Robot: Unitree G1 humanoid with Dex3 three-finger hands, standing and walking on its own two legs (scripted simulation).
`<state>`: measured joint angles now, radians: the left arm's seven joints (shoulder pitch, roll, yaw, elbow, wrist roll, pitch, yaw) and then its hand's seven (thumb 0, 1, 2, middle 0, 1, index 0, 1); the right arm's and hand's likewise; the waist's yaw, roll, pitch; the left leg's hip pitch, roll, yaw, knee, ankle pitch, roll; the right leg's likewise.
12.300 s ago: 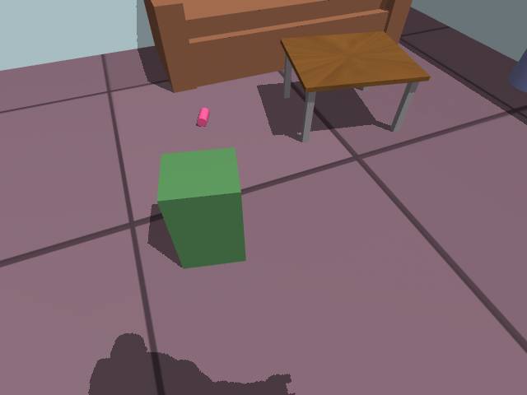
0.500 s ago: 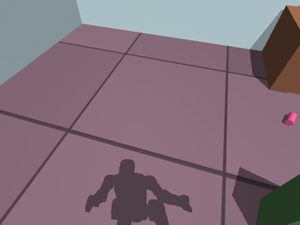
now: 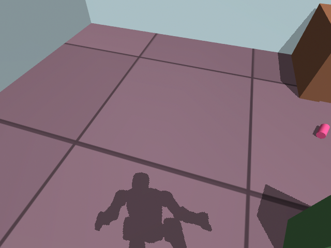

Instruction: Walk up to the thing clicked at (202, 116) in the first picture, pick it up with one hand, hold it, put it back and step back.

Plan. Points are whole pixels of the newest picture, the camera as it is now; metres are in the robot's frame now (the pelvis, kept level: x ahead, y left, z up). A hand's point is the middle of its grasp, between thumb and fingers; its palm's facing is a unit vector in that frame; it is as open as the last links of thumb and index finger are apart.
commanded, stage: stand
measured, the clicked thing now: (322, 131) +1.06 -1.26 -0.75
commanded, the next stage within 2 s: walk up in 0.06 s
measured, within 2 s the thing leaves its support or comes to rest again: neither
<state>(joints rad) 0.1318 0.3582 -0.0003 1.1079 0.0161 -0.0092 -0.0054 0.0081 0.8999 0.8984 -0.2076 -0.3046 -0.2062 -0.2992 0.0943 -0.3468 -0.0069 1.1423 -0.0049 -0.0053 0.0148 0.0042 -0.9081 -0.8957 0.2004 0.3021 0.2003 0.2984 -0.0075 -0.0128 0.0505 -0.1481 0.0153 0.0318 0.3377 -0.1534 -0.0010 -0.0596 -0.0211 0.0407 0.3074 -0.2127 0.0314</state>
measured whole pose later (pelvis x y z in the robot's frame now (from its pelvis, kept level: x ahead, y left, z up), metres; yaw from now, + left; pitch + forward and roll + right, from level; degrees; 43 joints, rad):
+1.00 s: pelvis +0.35 -0.02 -0.01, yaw +3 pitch -3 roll +0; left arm 0.26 0.42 0.05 0.88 -0.01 -0.05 -0.05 0.01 0.90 0.90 -0.21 -0.30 -0.21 -0.30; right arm 0.26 -0.37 -0.05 0.85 0.00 -0.07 0.05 0.00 -0.91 -0.90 0.20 0.30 0.20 0.30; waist -0.01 -0.05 0.09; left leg -0.15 0.03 0.09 0.47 -0.27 0.01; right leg -0.46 -0.04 0.06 1.03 -0.33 -0.02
